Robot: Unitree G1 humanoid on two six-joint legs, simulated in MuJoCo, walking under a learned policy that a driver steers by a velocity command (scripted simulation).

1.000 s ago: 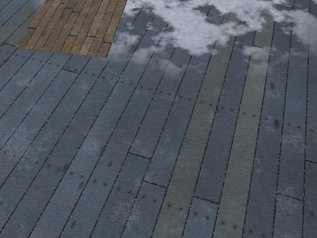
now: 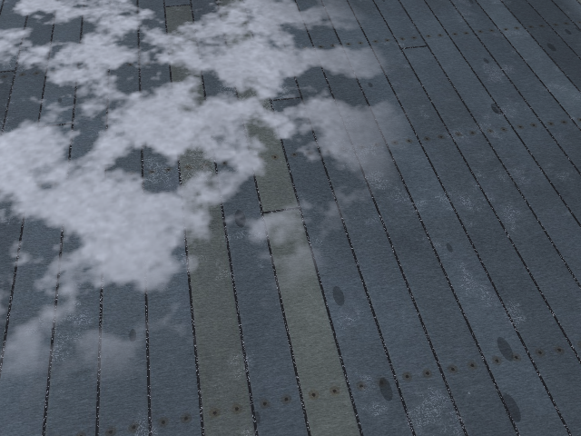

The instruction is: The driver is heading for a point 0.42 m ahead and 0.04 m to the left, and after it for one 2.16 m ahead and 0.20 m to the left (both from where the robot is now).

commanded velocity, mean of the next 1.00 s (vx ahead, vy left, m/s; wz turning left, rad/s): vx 0.29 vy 0.00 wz -0.07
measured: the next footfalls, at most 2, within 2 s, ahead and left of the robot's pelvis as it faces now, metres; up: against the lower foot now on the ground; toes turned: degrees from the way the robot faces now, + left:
right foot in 0.42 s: +0.38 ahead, -0.15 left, +0.00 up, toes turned -3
left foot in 0.80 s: +0.44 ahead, +0.09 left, +0.00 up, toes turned -2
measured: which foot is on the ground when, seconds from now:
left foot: down 0.00-0.42, up 0.44-0.78, down 0.80-1.00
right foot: up 0.00-0.40, down 0.42-1.00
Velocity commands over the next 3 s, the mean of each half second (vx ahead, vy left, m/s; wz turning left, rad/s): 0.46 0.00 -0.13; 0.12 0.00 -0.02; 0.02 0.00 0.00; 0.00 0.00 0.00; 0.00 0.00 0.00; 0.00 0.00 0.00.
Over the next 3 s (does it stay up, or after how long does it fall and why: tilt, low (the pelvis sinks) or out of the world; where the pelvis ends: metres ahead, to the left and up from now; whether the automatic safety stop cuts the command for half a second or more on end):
stays up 0.38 -0.04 0.01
